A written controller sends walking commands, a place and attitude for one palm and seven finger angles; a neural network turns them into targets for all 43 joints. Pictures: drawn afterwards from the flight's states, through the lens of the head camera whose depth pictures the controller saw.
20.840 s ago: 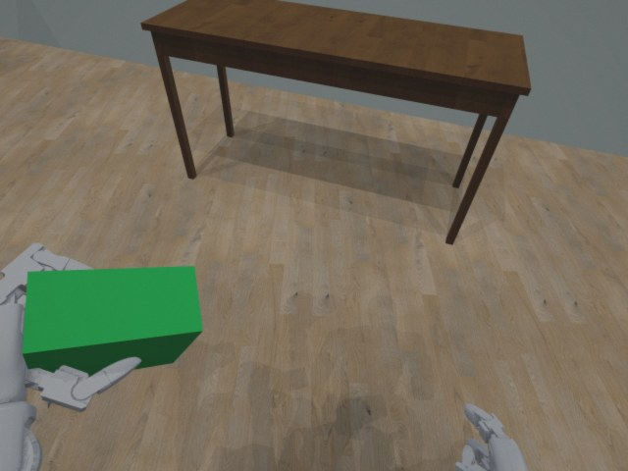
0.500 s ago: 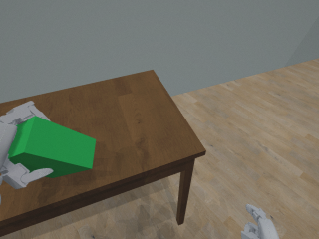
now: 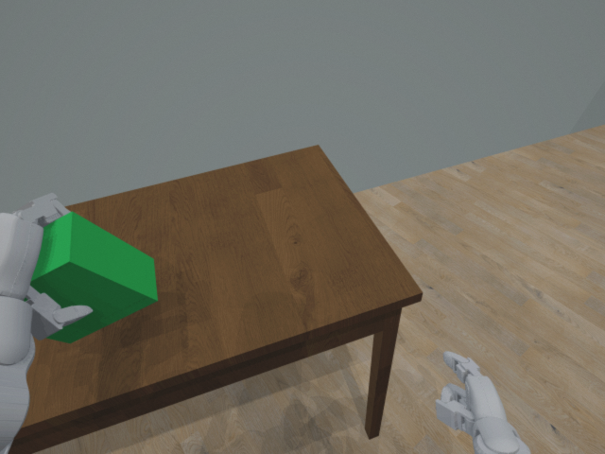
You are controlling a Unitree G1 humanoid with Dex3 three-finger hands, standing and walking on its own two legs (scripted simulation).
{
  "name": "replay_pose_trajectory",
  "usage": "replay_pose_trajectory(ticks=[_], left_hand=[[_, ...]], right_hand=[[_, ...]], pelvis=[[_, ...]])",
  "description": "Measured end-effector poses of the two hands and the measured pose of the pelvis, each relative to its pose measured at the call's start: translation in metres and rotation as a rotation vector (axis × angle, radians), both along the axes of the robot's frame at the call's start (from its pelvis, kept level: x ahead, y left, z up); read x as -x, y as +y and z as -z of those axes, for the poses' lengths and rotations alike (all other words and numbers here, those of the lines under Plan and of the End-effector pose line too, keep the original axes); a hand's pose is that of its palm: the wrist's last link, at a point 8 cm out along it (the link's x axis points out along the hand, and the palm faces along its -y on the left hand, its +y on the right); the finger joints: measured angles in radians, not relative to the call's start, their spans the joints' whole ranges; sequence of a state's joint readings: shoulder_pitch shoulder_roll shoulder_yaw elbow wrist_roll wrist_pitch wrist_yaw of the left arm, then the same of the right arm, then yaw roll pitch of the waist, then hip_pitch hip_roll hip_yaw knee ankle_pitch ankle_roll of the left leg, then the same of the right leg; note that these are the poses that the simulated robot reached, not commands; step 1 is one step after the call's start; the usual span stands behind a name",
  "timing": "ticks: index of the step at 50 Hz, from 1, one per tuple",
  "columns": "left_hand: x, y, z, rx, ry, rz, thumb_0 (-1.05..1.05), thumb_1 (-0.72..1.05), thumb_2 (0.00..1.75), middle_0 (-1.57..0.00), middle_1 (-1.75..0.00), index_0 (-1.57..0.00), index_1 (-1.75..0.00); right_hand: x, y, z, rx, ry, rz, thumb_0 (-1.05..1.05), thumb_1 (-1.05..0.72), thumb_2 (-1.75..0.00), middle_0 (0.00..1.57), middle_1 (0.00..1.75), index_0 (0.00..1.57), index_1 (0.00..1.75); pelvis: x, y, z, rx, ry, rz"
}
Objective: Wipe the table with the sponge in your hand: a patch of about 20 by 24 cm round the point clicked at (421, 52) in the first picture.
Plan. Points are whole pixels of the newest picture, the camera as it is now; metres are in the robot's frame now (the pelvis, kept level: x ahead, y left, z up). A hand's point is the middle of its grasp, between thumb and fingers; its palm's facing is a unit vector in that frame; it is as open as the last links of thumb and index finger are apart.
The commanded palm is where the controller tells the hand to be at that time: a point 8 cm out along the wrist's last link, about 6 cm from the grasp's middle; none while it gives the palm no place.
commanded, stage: turn the palm down, sponge in hand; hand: left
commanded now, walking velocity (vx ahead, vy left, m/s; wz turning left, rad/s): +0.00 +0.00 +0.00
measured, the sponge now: (86, 290) +0.25 +0.30 +0.14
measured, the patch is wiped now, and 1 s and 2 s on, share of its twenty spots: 0.00 0.00 0.00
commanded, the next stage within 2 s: move the sponge above the wiping area in 0.86 s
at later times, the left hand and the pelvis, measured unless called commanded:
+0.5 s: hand (60, 290) +0.23 +0.31 +0.16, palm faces +0.19 -0.16 -0.97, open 10.5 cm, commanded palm +0.18 +0.29 +0.23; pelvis -0.01 +0.01 +0.01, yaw +1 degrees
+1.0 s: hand (128, 311) +0.23 +0.25 +0.12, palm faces -0.01 -0.19 -0.98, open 10.4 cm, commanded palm +0.20 +0.27 +0.23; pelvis +0.01 -0.01 +0.01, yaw +0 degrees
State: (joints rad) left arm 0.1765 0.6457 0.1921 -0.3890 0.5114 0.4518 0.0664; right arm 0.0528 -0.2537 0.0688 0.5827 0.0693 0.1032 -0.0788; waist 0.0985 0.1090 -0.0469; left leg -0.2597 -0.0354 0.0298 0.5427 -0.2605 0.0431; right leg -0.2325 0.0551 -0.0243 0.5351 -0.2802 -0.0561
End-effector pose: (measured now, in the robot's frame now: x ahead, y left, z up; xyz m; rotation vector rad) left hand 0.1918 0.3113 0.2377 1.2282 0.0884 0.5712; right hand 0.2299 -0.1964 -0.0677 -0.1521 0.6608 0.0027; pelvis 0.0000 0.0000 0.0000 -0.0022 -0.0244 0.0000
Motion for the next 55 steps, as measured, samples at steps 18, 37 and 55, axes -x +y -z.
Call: replay_pose_trajectory(ticks=[18, 37, 55], left_hand=[[-0.002, -0.017, -0.008, -0.183, 0.039, 0.086, 0.0, -0.53, 1.02, -0.69, -1.31, -0.71, -1.31], [-0.015, -0.035, 0.009, -0.251, 0.149, 0.085, 0.0, -0.53, 1.02, -0.69, -1.3, -0.72, -1.3], [-0.021, -0.058, 0.036, -0.229, 0.269, 0.121, 0.0, -0.52, 1.03, -0.7, -1.29, -0.72, -1.29]], right_hand=[[-0.009, 0.026, -0.008, 0.01, 0.008, -0.081, 0.01, -0.9, -0.9, 0.2, 0.3, 0.2, 0.3], [-0.024, 0.01, -0.008, 0.018, 0.003, -0.086, 0.01, -0.9, -0.9, 0.2, 0.3, 0.2, 0.3], [-0.029, -0.016, -0.007, 0.037, 0.005, -0.064, 0.01, -0.9, -0.9, 0.2, 0.3, 0.2, 0.3]], pelvis=[[0.007, 0.009, -0.007, 0.002, -0.04, -0.001], [-0.004, 0.0, -0.008, -0.005, -0.045, 0.005], [-0.011, -0.016, -0.008, -0.014, -0.03, 0.018]])
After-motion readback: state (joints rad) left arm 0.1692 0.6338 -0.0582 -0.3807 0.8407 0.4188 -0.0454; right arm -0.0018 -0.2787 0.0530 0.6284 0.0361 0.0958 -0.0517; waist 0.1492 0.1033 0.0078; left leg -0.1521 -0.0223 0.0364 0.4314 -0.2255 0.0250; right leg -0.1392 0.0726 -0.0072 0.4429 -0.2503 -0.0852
